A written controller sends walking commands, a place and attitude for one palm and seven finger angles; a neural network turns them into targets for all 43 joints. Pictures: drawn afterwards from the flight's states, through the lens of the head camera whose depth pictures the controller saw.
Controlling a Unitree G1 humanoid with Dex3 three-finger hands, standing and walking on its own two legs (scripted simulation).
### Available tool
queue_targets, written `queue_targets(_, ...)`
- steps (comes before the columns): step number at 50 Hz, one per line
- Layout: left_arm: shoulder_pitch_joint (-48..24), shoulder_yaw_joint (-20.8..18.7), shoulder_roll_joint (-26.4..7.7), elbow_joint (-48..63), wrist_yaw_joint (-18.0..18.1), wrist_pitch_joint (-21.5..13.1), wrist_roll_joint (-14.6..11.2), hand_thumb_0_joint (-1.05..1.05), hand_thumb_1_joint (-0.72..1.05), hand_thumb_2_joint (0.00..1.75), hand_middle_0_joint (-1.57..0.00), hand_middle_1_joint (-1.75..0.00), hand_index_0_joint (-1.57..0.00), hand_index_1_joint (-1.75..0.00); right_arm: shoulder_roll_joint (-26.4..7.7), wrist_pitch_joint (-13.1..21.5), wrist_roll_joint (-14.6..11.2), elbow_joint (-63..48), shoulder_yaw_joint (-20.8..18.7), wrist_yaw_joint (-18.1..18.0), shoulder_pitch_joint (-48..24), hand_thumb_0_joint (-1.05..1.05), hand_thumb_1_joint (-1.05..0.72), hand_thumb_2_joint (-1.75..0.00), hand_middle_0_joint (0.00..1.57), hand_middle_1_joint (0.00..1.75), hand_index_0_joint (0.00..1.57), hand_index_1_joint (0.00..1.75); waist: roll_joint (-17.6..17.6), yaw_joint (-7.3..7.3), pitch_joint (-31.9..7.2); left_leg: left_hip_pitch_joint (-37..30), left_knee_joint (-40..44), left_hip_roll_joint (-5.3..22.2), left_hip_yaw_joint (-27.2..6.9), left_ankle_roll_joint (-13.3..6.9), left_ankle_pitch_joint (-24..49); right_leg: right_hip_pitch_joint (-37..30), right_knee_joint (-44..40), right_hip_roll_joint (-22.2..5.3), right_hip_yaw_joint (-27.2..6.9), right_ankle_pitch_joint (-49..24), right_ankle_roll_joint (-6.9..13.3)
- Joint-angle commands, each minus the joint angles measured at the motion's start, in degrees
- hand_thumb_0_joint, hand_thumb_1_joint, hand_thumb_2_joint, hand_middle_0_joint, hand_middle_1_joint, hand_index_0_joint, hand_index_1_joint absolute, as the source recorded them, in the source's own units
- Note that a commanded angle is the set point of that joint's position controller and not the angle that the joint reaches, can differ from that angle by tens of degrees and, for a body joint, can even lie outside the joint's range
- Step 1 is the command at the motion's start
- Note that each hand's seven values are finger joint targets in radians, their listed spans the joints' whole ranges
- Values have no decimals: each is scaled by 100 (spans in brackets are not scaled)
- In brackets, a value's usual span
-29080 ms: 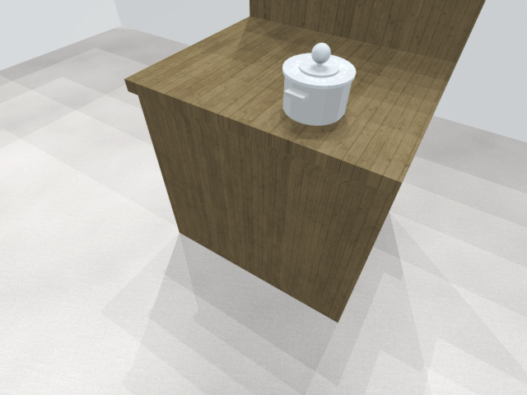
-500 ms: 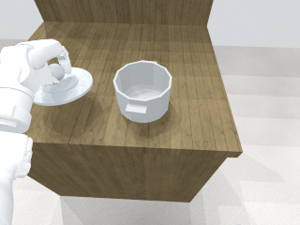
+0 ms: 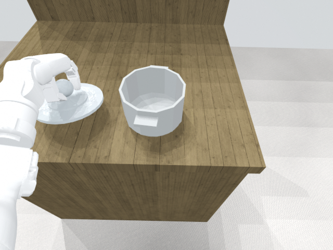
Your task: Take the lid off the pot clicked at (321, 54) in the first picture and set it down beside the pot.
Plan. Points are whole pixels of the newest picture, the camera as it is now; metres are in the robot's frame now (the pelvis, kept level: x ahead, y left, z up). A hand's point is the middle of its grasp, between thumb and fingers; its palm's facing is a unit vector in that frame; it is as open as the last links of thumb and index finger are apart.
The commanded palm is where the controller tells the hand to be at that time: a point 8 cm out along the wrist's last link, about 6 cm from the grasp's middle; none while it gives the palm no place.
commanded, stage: lower the lid onto the table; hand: left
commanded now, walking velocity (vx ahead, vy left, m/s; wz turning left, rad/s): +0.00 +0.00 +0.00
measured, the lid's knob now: (63, 88) +0.49 +0.24 +0.11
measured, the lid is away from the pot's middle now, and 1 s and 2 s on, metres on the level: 0.22 0.24 0.24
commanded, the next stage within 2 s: open the fingers wide in 0.66 s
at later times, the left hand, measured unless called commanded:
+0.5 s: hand (58, 97) +0.47 +0.25 +0.11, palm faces -0.47 -0.09 -0.88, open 7.6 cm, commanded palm +0.48 +0.26 +0.17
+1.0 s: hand (57, 106) +0.45 +0.25 +0.09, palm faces -0.40 -0.03 -0.92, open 7.4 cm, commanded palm +0.46 +0.26 +0.15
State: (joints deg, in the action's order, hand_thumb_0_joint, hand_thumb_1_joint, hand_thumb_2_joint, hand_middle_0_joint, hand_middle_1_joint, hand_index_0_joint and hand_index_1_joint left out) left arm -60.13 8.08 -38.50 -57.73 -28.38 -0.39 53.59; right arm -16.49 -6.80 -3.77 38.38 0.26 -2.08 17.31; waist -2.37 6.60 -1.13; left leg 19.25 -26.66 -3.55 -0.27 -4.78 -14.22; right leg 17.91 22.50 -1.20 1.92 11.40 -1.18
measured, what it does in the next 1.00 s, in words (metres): stands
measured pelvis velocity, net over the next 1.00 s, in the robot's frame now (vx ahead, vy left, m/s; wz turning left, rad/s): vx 0.00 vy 0.00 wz -0.02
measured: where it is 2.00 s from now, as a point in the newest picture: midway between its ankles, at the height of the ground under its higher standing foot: outside the picture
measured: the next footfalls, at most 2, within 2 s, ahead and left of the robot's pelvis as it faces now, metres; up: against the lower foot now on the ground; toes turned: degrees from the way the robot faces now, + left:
none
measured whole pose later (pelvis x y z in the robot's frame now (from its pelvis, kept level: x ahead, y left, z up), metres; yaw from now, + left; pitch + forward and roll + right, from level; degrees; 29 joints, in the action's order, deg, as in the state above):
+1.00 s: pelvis +0.00 +0.00 -0.01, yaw -1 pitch +10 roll -2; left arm -50.4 3.9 -40.3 -54.3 -20.0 -9.9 54.4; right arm -15.7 -12.4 -3.6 37.6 0.3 -3.2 17.1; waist -2.1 5.9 -3.1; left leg 25.0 -31.4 -2.7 0.5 -4.8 -16.3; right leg 23.5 26.2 -0.3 1.1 12.6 -0.7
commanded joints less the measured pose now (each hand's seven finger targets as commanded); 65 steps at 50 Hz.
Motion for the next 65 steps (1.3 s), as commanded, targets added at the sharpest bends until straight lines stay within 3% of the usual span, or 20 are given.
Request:
queue_targets(1,-3199,-480,-1756,906,325,11,-43,0,58,111,-104,-100,-91,-95,-1004,66,-35,-475,-353,-59,246,0,-90,-90,20,30,20,30,-252,6,-2254,-1501,29,135,-422,108,2520,-295,32,333,123,-1517,401)
queue_targets(6,-3409,-554,-1852,1436,382,-109,-60,0,58,111,-104,-100,-91,-95,-978,77,-2,-522,-384,-94,255,0,-90,-90,20,30,20,30,-546,28,-2742,-1914,-134,160,-436,95,3110,-264,78,349,67,-1730,378)
queue_targets(11,-3260,-452,-1677,1483,400,-175,-118,0,58,111,-104,-100,-91,-95,-969,35,-9,-477,-394,-65,263,0,-90,-90,20,30,20,30,-633,34,-2701,-1947,-173,176,-456,114,3383,-159,107,357,91,-1784,368)
queue_targets(15,-2974,-790,-2032,1201,462,-199,-48,0,58,111,-104,-100,-91,-95,-951,-10,-20,-478,-354,-65,263,0,-90,-90,20,30,20,30,-374,-19,-2646,-1696,-162,142,-420,47,3103,-328,137,385,73,-1804,342)
queue_targets(21,-2735,-695,-1903,1161,506,-263,-78,0,58,111,-104,-100,-91,-95,-969,-56,-14,-487,-376,-67,280,0,-90,-90,20,30,20,30,-496,4,-2630,-1734,-264,160,-398,47,3376,-168,175,373,80,-1874,356)
queue_targets(24,-2542,-558,-1695,717,484,-235,-52,0,58,111,-104,-100,-91,-95,-946,-132,-55,-458,-342,-62,267,0,-90,-90,20,30,20,30,-172,28,-2317,-1421,-229,162,-343,21,2884,-83,180,387,108,-1689,325)
queue_targets(28,-2867,-655,-1919,1105,531,-303,22,0,58,111,-104,-100,-91,-95,-949,-183,-50,-506,-349,-66,231,0,-90,-90,20,30,20,30,-425,8,-2594,-1574,-290,162,-378,30,2959,-51,253,393,87,-1658,346)
queue_targets(32,-2662,-532,-1645,897,542,-341,-35,0,58,111,-104,-100,-91,-95,-929,-214,-25,-488,-359,-64,271,0,-90,-90,20,30,20,30,-381,34,-2512,-1556,-343,184,-405,51,2903,168,271,402,118,-1479,346)
queue_targets(37,-2629,-689,-1940,607,612,-370,-18,0,58,111,-104,-100,-91,-95,-969,-229,-48,-479,-325,-130,303,0,-90,-90,20,30,20,30,-67,31,-2371,-1098,-314,138,-288,-22,2119,23,299,384,99,-1369,348)
queue_targets(38,-2438,-511,-1647,875,601,-407,-58,0,58,111,-104,-100,-91,-95,-905,-232,-72,-581,-328,-105,233,0,-90,-90,20,30,20,30,-280,3,-2483,-1244,-285,141,-325,-1,2361,28,303,365,97,-1391,363)
queue_targets(39,-2585,-750,-1770,2413,753,-866,-81,0,57,110,-102,-100,-89,-95,-889,-288,44,-691,-379,-176,214,0,-90,-90,20,30,20,30,-231,-74,-2873,-1587,-376,281,-306,-2,2898,97,259,392,100,-1389,373)
queue_targets(40,-2324,-992,-1994,2205,907,-1028,19,0,55,108,-101,-100,-88,-95,-865,-328,69,-698,-372,-211,134,0,-90,-90,20,30,20,30,-594,-96,-2870,-1720,-449,271,-314,50,3134,192,307,409,77,-1330,399)
queue_targets(41,-1999,-978,-1935,1978,958,-1112,-32,0,54,107,-99,-100,-86,-95,-856,-360,82,-652,-361,-213,193,0,-90,-90,20,30,20,30,-558,-71,-2689,-1641,-456,285,-336,70,3251,275,315,397,114,-1313,419)
queue_targets(43,-1798,-1166,-2075,1442,999,-1035,-116,0,51,104,-95,-100,-83,-95,-873,-457,22,-583,-320,-191,143,0,-90,-90,20,30,20,30,-446,-110,-2247,-1185,-323,296,-280,34,2605,325,282,373,113,-1083,415)
queue_targets(46,-2164,-1038,-2060,1771,1136,-961,-46,0,47,100,-90,-99,-79,-95,-888,-470,13,-628,-331,-160,105,0,-90,-90,20,30,20,30,-832,-98,-2455,-1372,-278,283,-314,96,2567,406,288,340,122,-957,461)
queue_targets(51,-2277,-963,-1965,1922,1136,-883,-83,0,39,96,-82,-96,-73,-92,-878,-443,8,-631,-342,-167,145,0,-90,-90,20,30,20,30,-584,-63,-2762,-1546,-303,285,-333,60,2748,234,263,344,95,-1160,435)
queue_targets(55,-2134,-940,-1936,1395,1048,-807,-133,0,32,93,-75,-93,-68,-90,-904,-439,-26,-565,-303,-212,181,0,-90,-90,20,30,20,30,-175,-23,-2384,-1217,-234,257,-287,1,2175,238,205,374,97,-1020,403)
queue_targets(57,-2201,-1033,-2076,1511,1077,-847,-69,0,29,91,-72,-92,-65,-89,-890,-420,6,-578,-324,-233,193,0,-90,-90,20,30,20,30,-364,-57,-2532,-1327,-265,244,-285,0,2358,211,235,368,84,-1075,416)
queue_targets(59,-2084,-875,-1826,1485,1080,-855,-46,0,25,90,-69,-91,-63,-88,-852,-420,-5,-583,-321,-227,169,0,-90,-90,20,30,20,30,-557,-50,-2486,-1458,-310,264,-311,54,2674,373,251,381,114,-1088,425)
queue_targets(65,-1895,-869,-1791,1205,1038,-784,-71,0,15,86,-60,-86,-56,-84,-893,-504,-22,-579,-311,-159,149,0,-90,-90,20,30,20,30,-203,-66,-2253,-1133,-294,280,-278,38,2423,319,247,374,106,-1085,421)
